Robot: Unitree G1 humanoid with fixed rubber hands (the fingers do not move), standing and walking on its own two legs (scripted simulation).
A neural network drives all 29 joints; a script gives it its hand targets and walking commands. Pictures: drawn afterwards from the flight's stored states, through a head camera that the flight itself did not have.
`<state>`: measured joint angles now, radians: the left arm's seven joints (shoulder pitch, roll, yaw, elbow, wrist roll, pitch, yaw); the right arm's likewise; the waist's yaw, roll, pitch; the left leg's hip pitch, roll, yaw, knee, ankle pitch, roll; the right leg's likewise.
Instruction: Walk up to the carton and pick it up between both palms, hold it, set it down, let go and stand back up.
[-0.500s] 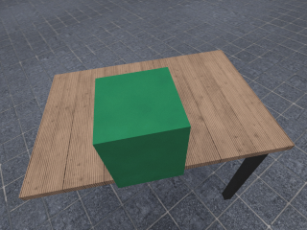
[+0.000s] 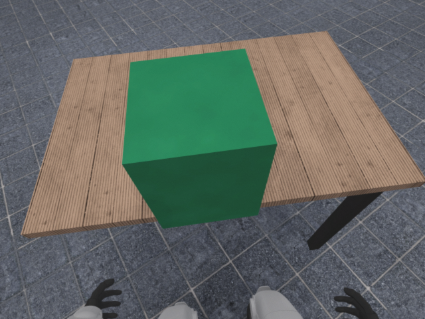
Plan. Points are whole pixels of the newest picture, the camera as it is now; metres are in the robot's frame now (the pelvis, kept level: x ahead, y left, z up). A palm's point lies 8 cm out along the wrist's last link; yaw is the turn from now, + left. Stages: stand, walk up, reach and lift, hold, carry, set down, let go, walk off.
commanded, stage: reach and lift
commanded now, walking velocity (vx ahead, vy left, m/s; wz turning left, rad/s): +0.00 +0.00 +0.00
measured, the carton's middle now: (200, 146) +0.42 +0.04 +0.06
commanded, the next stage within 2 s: none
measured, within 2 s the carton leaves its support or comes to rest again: neither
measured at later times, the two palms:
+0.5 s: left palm (88, 292) +0.19 +0.25 -0.05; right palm (351, 293) +0.17 -0.22 -0.08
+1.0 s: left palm (88, 279) +0.21 +0.24 -0.02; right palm (345, 268) +0.20 -0.20 -0.02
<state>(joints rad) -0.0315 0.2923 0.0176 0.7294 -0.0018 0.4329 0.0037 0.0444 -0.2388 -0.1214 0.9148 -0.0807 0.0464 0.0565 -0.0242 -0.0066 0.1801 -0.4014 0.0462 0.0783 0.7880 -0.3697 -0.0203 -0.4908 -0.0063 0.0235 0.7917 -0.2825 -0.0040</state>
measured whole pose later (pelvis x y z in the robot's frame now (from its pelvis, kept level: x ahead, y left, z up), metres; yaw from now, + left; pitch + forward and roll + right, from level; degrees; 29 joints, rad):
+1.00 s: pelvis +0.06 +0.01 +0.04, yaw +0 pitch -5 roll -1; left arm 0.28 0.20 -0.01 0.38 -0.03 0.10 0.04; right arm 0.31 -0.13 -0.05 0.53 0.04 -0.14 0.02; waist 0.02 0.00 0.07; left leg 0.00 0.04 0.08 0.33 -0.24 -0.01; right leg -0.07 0.00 0.00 0.31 -0.16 0.01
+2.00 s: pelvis +0.05 +0.00 +0.04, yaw +2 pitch -4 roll +0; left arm 0.36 0.24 -0.08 -0.04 -0.22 0.03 0.11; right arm 0.41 -0.11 0.00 -0.02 0.17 -0.04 -0.05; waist 0.05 -0.01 0.07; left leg -0.03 0.03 0.05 0.31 -0.21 -0.02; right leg -0.10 0.00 0.00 0.33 -0.16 0.00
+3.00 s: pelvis +0.04 -0.01 +0.04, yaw +2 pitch -1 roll +0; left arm -0.42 0.29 0.19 0.02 -0.20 0.70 0.04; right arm -0.39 -0.27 0.01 0.14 0.37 0.44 -0.18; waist -0.01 -0.01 0.02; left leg -0.12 0.04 0.03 0.31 -0.18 -0.03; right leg -0.19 0.01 0.01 0.32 -0.12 -0.01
